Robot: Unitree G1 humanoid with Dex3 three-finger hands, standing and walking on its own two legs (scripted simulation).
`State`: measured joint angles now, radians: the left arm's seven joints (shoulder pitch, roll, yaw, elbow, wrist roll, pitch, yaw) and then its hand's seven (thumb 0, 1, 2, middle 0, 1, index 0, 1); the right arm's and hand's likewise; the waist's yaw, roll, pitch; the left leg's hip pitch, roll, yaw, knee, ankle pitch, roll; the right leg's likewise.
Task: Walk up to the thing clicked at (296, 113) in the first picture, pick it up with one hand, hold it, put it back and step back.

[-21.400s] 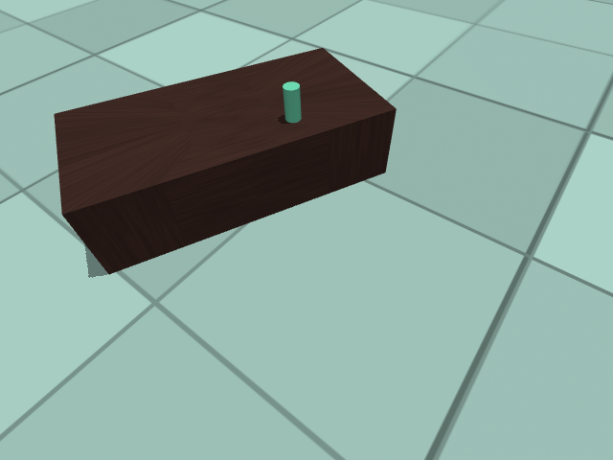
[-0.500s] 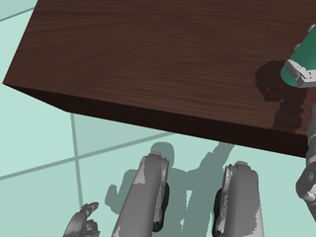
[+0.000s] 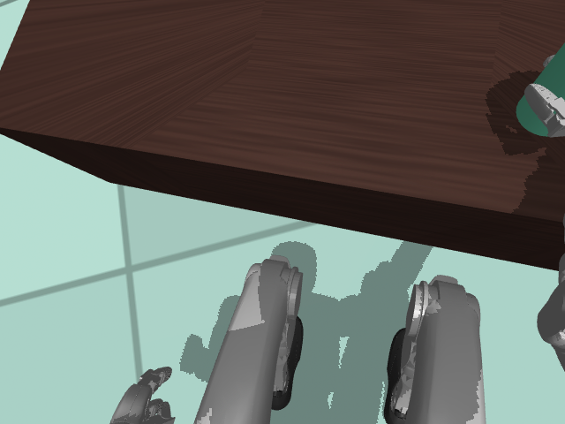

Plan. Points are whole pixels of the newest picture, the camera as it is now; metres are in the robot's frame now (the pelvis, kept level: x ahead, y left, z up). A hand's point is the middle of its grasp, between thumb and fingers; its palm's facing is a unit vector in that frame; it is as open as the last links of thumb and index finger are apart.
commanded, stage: lower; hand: right
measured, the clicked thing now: out of the picture +0.54 -0.25 +0.00
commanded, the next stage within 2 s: loosen in 0.18 s
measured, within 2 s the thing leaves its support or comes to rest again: rests again in 0.02 s
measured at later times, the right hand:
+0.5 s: hand out of the picture +0.54 -0.25 -0.01, palm faces +0.24 +0.97 -0.01, open 9.9 cm
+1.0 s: hand out of the picture +0.54 -0.25 -0.01, palm faces +0.23 +0.97 -0.02, open 15.9 cm
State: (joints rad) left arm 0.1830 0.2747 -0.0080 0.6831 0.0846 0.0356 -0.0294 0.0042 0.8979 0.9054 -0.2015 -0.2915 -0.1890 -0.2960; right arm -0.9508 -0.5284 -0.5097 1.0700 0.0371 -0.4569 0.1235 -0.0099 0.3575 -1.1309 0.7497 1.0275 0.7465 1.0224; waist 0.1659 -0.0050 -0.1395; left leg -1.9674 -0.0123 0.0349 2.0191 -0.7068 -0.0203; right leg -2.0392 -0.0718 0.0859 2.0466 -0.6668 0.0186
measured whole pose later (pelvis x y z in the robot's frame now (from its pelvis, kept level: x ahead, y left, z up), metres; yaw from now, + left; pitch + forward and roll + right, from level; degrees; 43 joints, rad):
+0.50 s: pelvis +0.00 +0.00 -0.02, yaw +0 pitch +37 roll +4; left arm 0.18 0.29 -0.01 0.68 0.08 0.05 -0.03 0.00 0.93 0.88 -0.20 -0.30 -0.20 -0.29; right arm -0.98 -0.56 -0.52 1.06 0.04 -0.43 0.14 -0.01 0.35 -0.94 0.81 0.92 0.81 0.92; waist 0.16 0.00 -0.13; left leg -2.03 -0.02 0.04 2.09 -0.71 -0.01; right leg -2.10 -0.07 0.10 2.11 -0.67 0.03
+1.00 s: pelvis -0.01 +0.00 -0.02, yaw +1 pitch +36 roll +5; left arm 0.19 0.29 -0.02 0.67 0.08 0.06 -0.02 0.00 0.90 0.90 -0.21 -0.30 -0.19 -0.30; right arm -0.99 -0.58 -0.52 1.05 0.04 -0.41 0.14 -0.01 0.49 -0.18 0.31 0.26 0.31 0.25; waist 0.17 0.00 -0.12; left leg -2.03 -0.02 0.05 2.09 -0.70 -0.02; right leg -2.10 -0.07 0.11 2.12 -0.66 0.02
